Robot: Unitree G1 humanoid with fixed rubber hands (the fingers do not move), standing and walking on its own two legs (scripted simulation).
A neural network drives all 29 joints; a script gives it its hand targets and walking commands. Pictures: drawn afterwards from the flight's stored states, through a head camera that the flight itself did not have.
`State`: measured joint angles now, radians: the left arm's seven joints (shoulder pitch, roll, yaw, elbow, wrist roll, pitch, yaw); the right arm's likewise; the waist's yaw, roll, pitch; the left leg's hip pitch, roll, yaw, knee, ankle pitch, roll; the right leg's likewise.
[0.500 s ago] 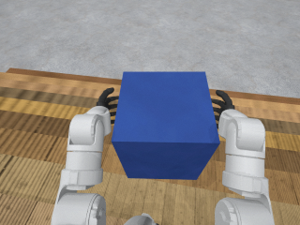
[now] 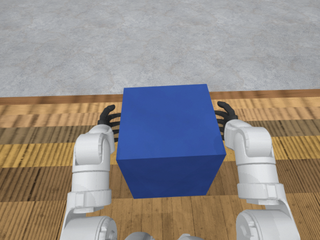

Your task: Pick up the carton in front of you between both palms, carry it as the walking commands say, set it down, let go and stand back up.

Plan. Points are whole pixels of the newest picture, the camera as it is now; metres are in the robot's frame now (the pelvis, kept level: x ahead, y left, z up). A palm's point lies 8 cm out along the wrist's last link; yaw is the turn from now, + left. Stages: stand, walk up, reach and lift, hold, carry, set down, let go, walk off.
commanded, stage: carry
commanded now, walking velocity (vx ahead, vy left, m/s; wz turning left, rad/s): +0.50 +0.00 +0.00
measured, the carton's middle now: (167, 145) +0.36 +0.01 +0.01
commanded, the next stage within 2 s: none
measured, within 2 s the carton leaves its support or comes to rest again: neither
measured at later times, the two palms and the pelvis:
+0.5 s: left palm (136, 76) +0.74 +0.13 -0.07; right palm (207, 83) +0.71 -0.16 -0.08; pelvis +0.39 +0.02 -0.16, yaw +1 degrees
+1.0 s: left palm (139, 62) +1.10 +0.17 -0.26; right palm (187, 61) +1.13 -0.13 -0.27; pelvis +0.78 -0.02 -0.34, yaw +1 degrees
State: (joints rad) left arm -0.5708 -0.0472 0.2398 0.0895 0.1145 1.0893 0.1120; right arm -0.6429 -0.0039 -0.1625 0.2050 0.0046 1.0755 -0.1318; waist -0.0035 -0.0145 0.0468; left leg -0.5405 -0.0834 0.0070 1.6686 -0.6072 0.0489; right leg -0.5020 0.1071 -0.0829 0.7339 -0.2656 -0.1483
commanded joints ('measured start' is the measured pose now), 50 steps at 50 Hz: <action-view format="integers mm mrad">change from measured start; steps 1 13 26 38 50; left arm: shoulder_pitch -719 -546 -519 -550 -728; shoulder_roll -1121 -1098 -906 -858 -1150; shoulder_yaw -783 -867 -599 -673 -771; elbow -124 -111 -43 -32 -56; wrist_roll -528 -601 -329 -411 -618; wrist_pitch -30 -145 -70 5 -68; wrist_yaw -243 -272 -199 -174 -249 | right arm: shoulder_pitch -581 -413 -690 -507 -579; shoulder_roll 1134 987 1159 1012 1035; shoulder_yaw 605 663 766 572 581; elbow -194 -301 -211 -97 -225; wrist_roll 324 194 512 366 262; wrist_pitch -26 -137 -65 -5 -56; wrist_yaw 221 176 259 233 192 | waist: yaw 66 119 -66 69 136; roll -4 -116 6 -137 -23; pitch -611 -438 -435 -507 -418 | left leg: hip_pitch -427 202 438 -428 -92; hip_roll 90 9 276 -18 19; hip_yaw -123 114 -435 -69 84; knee -146 -1171 -945 217 -994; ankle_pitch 157 1054 910 -59 939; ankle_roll -39 0 182 -25 -5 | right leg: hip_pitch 719 257 -354 898 330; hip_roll -374 -85 -127 -370 -105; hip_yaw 614 178 129 466 269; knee -15 299 495 -29 162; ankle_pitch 485 284 136 963 193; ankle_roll -148 23 122 -140 -44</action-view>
